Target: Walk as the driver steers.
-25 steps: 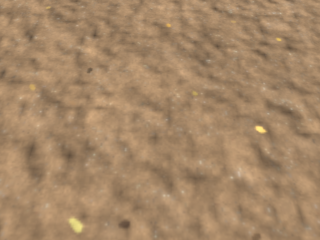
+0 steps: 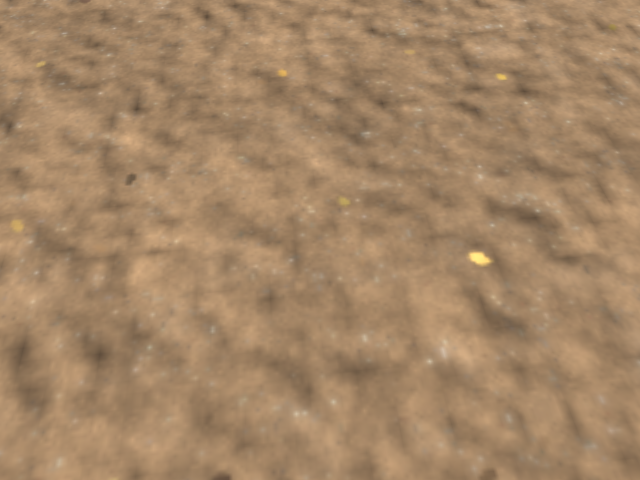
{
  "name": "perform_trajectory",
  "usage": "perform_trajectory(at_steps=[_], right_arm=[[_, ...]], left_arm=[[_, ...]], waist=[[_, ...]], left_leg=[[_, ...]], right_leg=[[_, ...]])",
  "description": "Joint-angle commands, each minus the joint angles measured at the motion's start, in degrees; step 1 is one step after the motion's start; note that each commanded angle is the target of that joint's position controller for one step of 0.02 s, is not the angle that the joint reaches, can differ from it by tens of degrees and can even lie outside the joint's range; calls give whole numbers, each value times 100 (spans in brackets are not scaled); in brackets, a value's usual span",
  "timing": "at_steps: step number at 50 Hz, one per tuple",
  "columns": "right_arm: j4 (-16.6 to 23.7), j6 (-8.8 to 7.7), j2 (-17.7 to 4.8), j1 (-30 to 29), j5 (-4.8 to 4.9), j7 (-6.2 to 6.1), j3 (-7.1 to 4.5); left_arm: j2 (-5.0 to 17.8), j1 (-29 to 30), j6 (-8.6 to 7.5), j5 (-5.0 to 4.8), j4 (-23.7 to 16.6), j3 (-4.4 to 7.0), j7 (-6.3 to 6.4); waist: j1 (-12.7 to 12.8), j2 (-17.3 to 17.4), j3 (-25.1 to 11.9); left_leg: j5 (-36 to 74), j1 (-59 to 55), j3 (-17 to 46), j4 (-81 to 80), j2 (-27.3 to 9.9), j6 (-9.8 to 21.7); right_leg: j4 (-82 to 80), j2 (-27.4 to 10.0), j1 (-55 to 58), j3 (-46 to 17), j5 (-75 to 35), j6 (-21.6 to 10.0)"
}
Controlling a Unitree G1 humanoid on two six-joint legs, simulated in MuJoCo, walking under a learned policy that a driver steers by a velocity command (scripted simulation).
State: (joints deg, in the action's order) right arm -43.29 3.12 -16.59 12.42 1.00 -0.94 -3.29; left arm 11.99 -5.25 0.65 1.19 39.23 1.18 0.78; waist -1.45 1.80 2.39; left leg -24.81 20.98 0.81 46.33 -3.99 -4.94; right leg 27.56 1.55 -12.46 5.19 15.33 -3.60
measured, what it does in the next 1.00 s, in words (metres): walks ahead, turning left: left foot, then right foot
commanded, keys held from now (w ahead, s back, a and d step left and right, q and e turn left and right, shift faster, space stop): q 0.10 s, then w+q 0.32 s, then no key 0.58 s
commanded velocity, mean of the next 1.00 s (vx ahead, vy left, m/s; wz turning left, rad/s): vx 0.15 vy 0.00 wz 0.30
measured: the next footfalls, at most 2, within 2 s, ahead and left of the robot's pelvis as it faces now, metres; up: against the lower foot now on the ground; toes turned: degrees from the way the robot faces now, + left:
left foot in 0.20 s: +0.00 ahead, +0.13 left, +0.00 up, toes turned +10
right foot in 0.66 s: +0.36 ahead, +0.01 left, +0.00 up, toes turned +20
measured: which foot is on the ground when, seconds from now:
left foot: up 0.00-0.18, down 0.20-0.66, up 0.68-0.92, down 0.94-1.00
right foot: down 0.00-0.20, up 0.22-0.64, down 0.66-1.00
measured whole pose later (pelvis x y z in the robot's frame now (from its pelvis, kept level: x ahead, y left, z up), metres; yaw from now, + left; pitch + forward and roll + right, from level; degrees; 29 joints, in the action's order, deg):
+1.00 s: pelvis +0.23 +0.09 +0.00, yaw +21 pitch -1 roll -2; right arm -41.6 2.3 -14.8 13.3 -1.3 -2.1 -1.4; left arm 13.4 -7.3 -1.1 0.9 48.6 1.2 -1.0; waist 0.8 0.1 3.2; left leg -15.8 15.3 3.8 32.8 -2.0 -1.7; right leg 28.0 1.7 -16.9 2.3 10.2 -1.0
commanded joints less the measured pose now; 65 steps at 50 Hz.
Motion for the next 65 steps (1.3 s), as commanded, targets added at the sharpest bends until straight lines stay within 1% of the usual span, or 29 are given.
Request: perform_trajectory(at_steps=[1,5,8,9,10,11,12,13,15,16,19,27,30,32,33,34,35,36,37,38,40,42,44,47,48,49,51,56,65], right_arm=[[564,-63,-635,-353,15,-19,-159],[606,-55,-501,-231,31,72,-140],[485,-53,-445,157,81,176,-145],[298,-72,-554,562,82,174,-210],[84,-105,-869,1161,110,124,-331],[204,-239,-1688,1454,62,95,-513],[391,-441,-1412,1283,-110,148,-404],[437,-565,-1136,901,-124,125,-314],[498,-627,-893,576,22,53,-226],[511,-625,-842,607,8,11,-186],[498,-656,-869,955,-31,-57,-197],[282,-476,-962,1334,-21,-131,-240],[317,-458,-956,1111,-13,-144,-245],[379,-484,-866,874,3,-143,-208],[506,-504,-636,902,-116,-124,-124],[465,-508,-114,1797,-195,-103,36],[221,-484,-610,2215,-30,-71,-60],[270,-406,-1017,1589,85,-71,-178],[376,-342,-1012,1069,44,-104,-174],[417,-257,-924,800,-35,-137,-168],[407,-109,-547,906,-83,-152,-87],[375,-110,-239,918,-129,-171,33],[290,-126,-307,956,-121,-164,29],[326,-94,-416,719,-271,-128,13],[531,-85,-684,423,-298,-157,-14],[463,-111,-877,138,-259,-149,-58],[513,-243,-420,-71,-298,-105,57],[415,-425,-445,252,-188,-103,52],[278,-381,-393,226,-163,-77,50]], left_arm=[[1304,-67,17,-43,-233,441,75],[1290,78,70,-76,-209,483,116],[1423,49,82,-243,-129,551,91],[1276,73,59,-287,-96,520,66],[898,206,8,-212,-138,424,13],[601,729,-97,-69,-576,329,-25],[909,1091,-275,-198,-662,403,-71],[1139,925,-376,-340,-616,472,-150],[1317,636,-488,-163,-360,545,-149],[1271,591,-528,-93,-302,549,-145],[1025,619,-595,-107,-259,487,-174],[749,1249,-657,-161,-434,323,-349],[1033,837,-713,-126,-323,424,-375],[1284,-34,-785,-21,-83,527,-315],[1540,-674,-806,82,-24,550,-267],[1788,-1026,-749,166,88,552,-241],[1314,-1170,-689,-10,230,455,-300],[1144,-682,-629,-135,109,398,-299],[917,-304,-567,-124,88,310,-277],[724,-5,-522,-101,90,216,-266],[788,338,-441,-28,205,213,-244],[887,382,-401,11,289,240,-207],[1023,345,-352,-48,348,268,-169],[718,298,-287,-83,452,120,-157],[641,150,-278,0,513,71,-177],[647,-57,-240,-20,523,101,-165],[791,56,-220,-24,606,122,-115],[779,-154,-283,-78,889,111,-103],[889,-121,-133,-135,1324,127,-39]], waist=[[326,-794,-283],[225,-784,-523],[17,-797,-665],[-149,-664,-636],[-308,161,-565],[-422,1578,-326],[-575,917,-242],[-284,740,70],[-76,349,232],[-40,382,204],[-87,283,64],[-369,629,143],[-129,726,-66],[371,684,-628],[583,274,-1454],[191,-1418,-2403],[234,-1444,-2941],[313,-947,-2045],[277,-623,-1482],[182,-455,-1004],[-129,-789,-592],[-110,-1014,-620],[-112,-908,-916],[-168,-605,-727],[7,-207,-432],[368,628,-210],[250,488,94],[145,55,-324],[172,-159,-472]], left_leg=[[-324,549,-63,197,-48,45],[-291,269,-275,-138,30,174],[391,-655,-666,-1295,273,566],[540,-1381,-685,-1759,441,791],[185,-2277,290,-2288,-59,1186],[-641,-2758,3465,-3092,-1650,2271],[-1048,-2504,4228,-3701,-1949,2711],[-1130,-2416,3716,-3750,-1765,2476],[-428,-2375,2727,-3680,-1244,1989],[151,-2293,2353,-3706,-1022,1857],[1498,-2320,1769,-3701,-734,1760],[3714,-1625,1061,-3040,-459,1391],[4410,-1987,1300,-2480,-600,1266],[5489,-2077,1154,-1420,-284,1021],[4324,-1329,1138,-300,7,796],[-524,283,979,1875,910,364],[-1526,525,1403,2719,1007,211],[-1261,865,1282,2985,677,140],[-970,937,1028,2748,460,121],[-772,810,912,2329,296,85],[-573,-66,570,1007,126,48],[-622,-609,304,-18,161,16],[475,-1120,216,-848,172,92],[1742,-1935,338,-1943,94,403],[1619,-1706,892,-2340,-376,615],[14,-444,918,-2444,-348,846],[-436,-21,720,-2577,-70,694],[1779,-848,529,-2006,37,560],[2732,-1037,399,-1949,119,590]], right_leg=[[-817,-2014,669,-1446,-2263,-1198],[-526,-2059,882,-1138,-3099,-1115],[-537,-1876,387,-813,-482,-768],[-218,-1643,-218,-575,629,-511],[1055,-1206,-1319,13,1385,-88],[3026,-77,-3363,347,2328,472],[3712,-94,-3815,-806,2336,405],[3740,-334,-3969,-972,1631,308],[3287,-541,-3822,-906,458,318],[3037,-558,-3543,-881,20,384],[2399,-373,-3256,-736,-865,588],[437,-9,-1863,-418,-1849,635],[86,29,-1433,-509,-1624,350],[-488,79,-242,-351,-2398,33],[-94,-739,1365,-1097,-4075,-344],[327,-2431,3273,-3015,-6311,-1495],[-116,-2696,3170,-3929,-5362,-1916],[-345,-2362,2438,-3215,-4115,-1648],[-529,-2001,1739,-2648,-3286,-1345],[-744,-1757,962,-2278,-2838,-1188],[-1119,-1310,-229,-1676,-2111,-921],[-1122,-1202,-503,-1380,-2456,-974],[-1049,-1277,-425,-1388,-2053,-973],[-1029,-927,-1110,-1234,622,-298],[-775,-639,-1279,-1041,1357,56],[-619,-286,-484,-599,956,286],[-340,-283,-135,-619,350,343],[-144,-368,-120,-667,-916,205],[34,-422,322,-704,-1779,224]])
